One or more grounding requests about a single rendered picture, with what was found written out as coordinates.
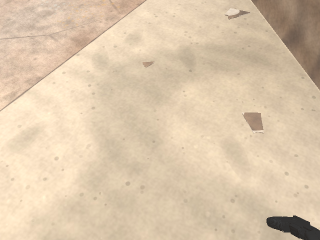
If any right robot hand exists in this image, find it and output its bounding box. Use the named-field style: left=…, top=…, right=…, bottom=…
left=266, top=215, right=320, bottom=240

